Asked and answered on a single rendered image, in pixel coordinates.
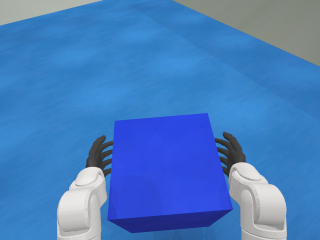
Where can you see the left robot forearm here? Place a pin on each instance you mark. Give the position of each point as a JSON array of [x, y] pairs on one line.
[[78, 211]]

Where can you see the right robot forearm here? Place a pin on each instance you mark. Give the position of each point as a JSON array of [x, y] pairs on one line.
[[262, 205]]

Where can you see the carton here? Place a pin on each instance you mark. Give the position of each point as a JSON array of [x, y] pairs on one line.
[[166, 174]]

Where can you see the robot right hand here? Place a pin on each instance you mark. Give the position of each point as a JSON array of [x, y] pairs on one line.
[[233, 152]]

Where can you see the robot left hand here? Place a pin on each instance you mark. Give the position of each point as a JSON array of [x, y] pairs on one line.
[[96, 156]]

